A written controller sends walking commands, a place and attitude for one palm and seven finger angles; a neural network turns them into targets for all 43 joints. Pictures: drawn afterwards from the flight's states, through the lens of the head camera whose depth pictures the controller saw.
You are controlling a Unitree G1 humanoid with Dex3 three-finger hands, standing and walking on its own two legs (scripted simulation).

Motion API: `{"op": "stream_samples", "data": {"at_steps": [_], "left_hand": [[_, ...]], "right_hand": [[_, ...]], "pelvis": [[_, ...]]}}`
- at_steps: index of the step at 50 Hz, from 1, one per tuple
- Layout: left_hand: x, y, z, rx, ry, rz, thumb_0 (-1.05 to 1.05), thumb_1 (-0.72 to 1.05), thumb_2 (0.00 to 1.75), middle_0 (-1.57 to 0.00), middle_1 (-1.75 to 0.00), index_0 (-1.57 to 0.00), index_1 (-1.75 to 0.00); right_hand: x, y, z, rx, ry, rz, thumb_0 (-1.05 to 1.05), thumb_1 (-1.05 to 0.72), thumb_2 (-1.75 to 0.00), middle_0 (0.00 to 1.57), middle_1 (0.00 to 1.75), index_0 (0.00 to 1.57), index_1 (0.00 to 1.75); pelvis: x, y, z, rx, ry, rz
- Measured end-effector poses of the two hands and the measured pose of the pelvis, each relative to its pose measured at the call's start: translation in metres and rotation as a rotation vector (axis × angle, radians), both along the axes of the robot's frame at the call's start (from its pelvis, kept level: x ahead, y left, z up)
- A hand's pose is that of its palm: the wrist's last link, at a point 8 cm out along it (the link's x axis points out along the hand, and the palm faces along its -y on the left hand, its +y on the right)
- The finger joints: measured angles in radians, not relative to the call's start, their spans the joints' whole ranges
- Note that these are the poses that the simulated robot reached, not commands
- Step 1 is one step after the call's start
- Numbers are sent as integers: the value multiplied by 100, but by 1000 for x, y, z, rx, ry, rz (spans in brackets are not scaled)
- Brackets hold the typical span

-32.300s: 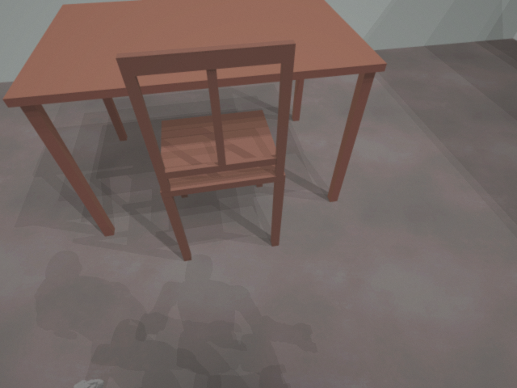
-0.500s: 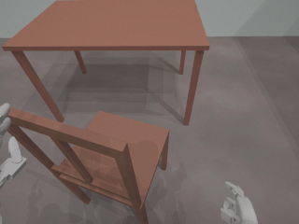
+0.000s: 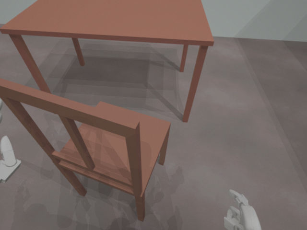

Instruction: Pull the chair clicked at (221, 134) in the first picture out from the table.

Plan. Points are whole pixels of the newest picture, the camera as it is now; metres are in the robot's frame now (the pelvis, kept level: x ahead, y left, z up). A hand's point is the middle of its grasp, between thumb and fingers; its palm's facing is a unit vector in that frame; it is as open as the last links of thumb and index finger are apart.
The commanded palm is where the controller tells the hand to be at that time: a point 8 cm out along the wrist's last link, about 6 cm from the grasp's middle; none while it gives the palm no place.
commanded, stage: step back with the hand held close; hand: left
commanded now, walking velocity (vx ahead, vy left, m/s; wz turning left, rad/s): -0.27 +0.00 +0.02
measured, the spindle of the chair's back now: (80, 145) +0.36 +0.27 -0.06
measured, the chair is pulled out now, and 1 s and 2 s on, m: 0.52 0.52 0.52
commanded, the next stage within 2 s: stop stepping back and stand still in 1.10 s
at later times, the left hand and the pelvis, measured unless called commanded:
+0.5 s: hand (13, 167) +0.18 +0.26 +0.17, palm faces +0.43 -0.74 -0.52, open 7.4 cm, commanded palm +0.12 +0.30 +0.18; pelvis -0.02 +0.00 -0.01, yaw +0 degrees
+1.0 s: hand (2, 193) +0.14 +0.25 +0.18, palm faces +0.41 -0.80 -0.44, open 7.4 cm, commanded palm +0.08 +0.29 +0.18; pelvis -0.07 -0.01 +0.00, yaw -1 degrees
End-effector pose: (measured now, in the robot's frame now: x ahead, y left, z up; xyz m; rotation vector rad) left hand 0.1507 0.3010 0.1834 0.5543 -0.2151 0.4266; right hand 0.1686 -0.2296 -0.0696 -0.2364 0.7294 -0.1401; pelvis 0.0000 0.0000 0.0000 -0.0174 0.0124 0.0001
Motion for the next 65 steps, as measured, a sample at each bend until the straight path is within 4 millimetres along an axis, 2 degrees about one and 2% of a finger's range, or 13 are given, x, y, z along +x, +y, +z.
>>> {"op": "stream_samples", "data": {"at_steps": [12, 22, 28, 35, 40, 43, 46, 52, 56, 59, 63, 65], "left_hand": [[-14, 3, 4, 54, -47, 0, 2, 89, 90, -21, -30, -22, -30], [-11, -5, 8, 77, -70, -58, 2, 89, 90, -21, -30, -22, -30], [-12, -6, 9, 133, -73, -58, 2, 89, 90, -21, -30, -22, -30], [-18, -20, 8, 64, -113, -74, 2, 89, 90, -21, -30, -22, -30], [-29, -7, 3, 74, -93, -87, 1, 89, 90, -21, -30, -22, -30], [-37, 2, 2, 85, -78, -79, 1, 89, 90, -21, -30, -22, -30], [-45, 2, 6, 53, -86, -66, 2, 89, 90, -21, -30, -22, -30], [-58, -27, 17, 59, -105, -139, 2, 89, 90, -21, -30, -21, -30], [-70, -49, 19, 113, -71, -197, 2, 89, 90, -21, -30, -22, -30], [-85, -58, 19, 113, -42, -217, 1, 89, 90, -21, -30, -22, -30], [-105, -53, 10, 91, 10, -172, 1, 89, 90, -21, -30, -22, -30], [-116, -46, 1, 71, 29, -149, 1, 89, 90, -21, -30, -22, -30]], "right_hand": [[-25, -1, -10, -7, 12, 11, 1, -90, -89, 20, 30, 21, 30], [-33, -8, -11, -26, 37, -10, 1, -90, -89, 20, 30, 21, 30], [-30, -9, -15, -17, 4, -15, 1, -90, -89, 20, 30, 21, 30], [-33, -14, -17, -13, 28, -2, 1, -90, -89, 20, 30, 21, 30], [-44, -11, -9, -60, 48, -7, 1, -91, -89, 20, 30, 21, 30], [-51, -5, -5, -59, 41, -12, 1, -91, -89, 20, 30, 21, 30], [-61, 2, 0, -37, 28, 7, 1, -91, -89, 20, 30, 21, 30], [-81, 3, -3, 13, 3, 50, 1, -90, -89, 20, 30, 21, 30], [-98, -12, -10, 37, 0, 44, 1, -90, -89, 21, 30, 21, 30], [-118, -31, -9, 36, 14, -7, 1, -90, -89, 21, 30, 21, 30], [-145, -52, 0, -14, 32, -80, 1, -90, -89, 21, 30, 21, 30], [-155, -60, 2, -44, 14, -95, 1, -90, -89, 20, 30, 21, 30]], "pelvis": [[-16, -1, -7, -3, 1, 10], [-20, -1, -7, -7, 25, 11], [-23, -8, -12, 1, 16, 6], [-29, -11, -11, 7, 23, 25], [-38, -2, -10, 1, 30, 41], [-45, -3, -7, -2, 28, 32], [-52, -5, -1, -23, 32, 17], [-76, -19, 2, -30, 40, -21], [-102, -34, -1, -52, 30, -28], [-115, -39, 1, -27, 35, -31], [-128, -38, 5, 5, 39, -33], [-134, -35, 0, -12, 29, -25]]}}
